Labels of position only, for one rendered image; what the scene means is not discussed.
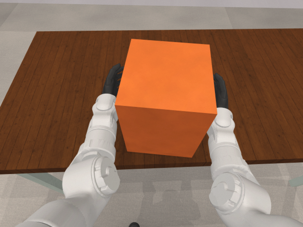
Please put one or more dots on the robot right forearm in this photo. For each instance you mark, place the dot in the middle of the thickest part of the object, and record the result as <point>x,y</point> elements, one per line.
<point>224,150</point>

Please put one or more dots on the left robot upper arm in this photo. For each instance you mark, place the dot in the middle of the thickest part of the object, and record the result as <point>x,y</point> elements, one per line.
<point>88,186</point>

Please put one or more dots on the right robot upper arm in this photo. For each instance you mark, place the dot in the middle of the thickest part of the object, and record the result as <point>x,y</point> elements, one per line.
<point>239,202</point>

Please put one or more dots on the carton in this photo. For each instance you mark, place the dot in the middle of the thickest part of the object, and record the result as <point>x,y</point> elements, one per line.
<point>166,99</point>

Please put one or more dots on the robot right hand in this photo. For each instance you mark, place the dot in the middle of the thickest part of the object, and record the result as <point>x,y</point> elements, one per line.
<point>220,91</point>

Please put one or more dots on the table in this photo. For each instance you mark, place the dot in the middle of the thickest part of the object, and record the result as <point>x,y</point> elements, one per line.
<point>46,112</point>

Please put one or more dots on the robot left hand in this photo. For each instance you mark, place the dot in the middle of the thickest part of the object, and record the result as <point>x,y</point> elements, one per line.
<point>111,83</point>

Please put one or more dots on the robot left forearm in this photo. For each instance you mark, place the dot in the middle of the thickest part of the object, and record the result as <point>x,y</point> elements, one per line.
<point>101,134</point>

